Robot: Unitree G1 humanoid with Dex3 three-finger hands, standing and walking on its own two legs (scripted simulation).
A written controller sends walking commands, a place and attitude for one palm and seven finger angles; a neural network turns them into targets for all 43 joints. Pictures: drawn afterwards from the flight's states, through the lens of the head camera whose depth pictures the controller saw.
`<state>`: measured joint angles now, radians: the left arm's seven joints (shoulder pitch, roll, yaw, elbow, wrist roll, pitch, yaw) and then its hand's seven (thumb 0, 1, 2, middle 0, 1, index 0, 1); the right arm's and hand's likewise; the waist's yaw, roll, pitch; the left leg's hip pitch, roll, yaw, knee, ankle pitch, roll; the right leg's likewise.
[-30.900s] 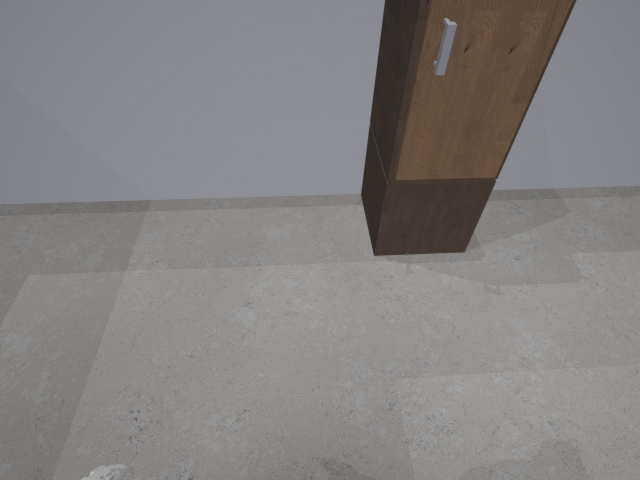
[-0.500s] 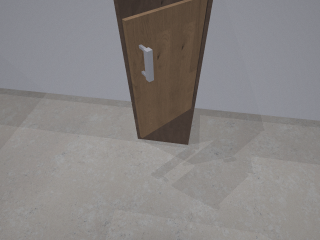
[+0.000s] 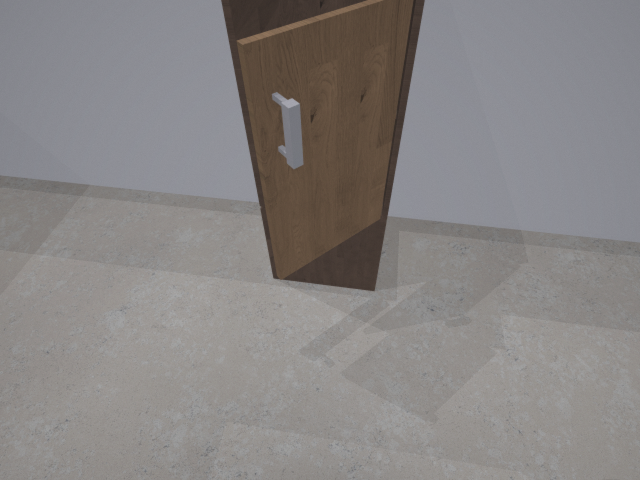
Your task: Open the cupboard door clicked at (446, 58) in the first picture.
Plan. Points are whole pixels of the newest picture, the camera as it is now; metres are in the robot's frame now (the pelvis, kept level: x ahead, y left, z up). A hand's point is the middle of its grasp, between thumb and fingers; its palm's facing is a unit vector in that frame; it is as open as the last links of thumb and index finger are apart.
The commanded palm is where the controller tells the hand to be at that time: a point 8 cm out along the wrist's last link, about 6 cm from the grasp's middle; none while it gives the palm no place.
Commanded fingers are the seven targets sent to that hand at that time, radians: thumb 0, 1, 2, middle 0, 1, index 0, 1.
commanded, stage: walk to a spot facing it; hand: left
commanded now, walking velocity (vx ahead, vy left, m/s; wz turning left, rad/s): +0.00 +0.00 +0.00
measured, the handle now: (286, 130) +0.63 +0.10 +0.09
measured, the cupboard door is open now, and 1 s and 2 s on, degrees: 47 47 47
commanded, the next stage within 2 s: none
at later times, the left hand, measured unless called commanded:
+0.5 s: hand out of the picture +0.09 +0.18 -0.18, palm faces -0.14 -0.96 -0.24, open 7.4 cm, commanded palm none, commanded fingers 0.00 0.90 0.90 -0.20 -0.30 -0.20 -0.30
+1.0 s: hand (215, 475) +0.16 +0.17 -0.18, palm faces -0.38 -0.90 -0.23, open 7.4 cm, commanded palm none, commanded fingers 0.00 0.90 0.90 -0.20 -0.30 -0.20 -0.30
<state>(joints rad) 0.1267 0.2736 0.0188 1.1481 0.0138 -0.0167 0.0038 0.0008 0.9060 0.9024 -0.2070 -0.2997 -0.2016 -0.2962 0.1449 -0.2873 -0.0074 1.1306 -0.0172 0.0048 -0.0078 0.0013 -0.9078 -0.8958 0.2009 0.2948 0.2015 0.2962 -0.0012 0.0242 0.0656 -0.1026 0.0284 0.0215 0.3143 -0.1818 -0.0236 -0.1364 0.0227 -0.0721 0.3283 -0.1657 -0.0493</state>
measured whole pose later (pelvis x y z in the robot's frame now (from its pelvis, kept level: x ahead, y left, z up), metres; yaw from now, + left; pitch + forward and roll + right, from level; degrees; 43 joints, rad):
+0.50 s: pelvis +0.00 -0.01 -0.02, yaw -11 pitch -1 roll +1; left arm 0.17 0.20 0.07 0.98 0.02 0.06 -0.03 0.00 0.91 0.90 -0.21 -0.30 -0.20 -0.30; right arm 0.24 -0.20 -0.04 1.02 -0.03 0.02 -0.03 0.00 -0.91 -0.90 0.20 0.30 0.20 0.30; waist 0.01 0.02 0.11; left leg -0.18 0.11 0.19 0.56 -0.33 -0.04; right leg -0.34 0.01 -0.03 0.75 -0.39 -0.02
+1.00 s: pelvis -0.01 +0.01 -0.01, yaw -28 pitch +0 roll -1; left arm 0.16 0.27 0.10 0.92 0.02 0.07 -0.03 0.00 0.91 0.90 -0.20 -0.30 -0.20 -0.30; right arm 0.14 -0.20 -0.03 0.89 -0.03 0.00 -0.04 0.00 -0.91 -0.90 0.20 0.29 0.20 0.30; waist 0.04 -0.03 0.11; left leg -0.25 0.09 0.01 0.52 -0.27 -0.05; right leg -0.49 0.04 0.02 0.98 -0.48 0.04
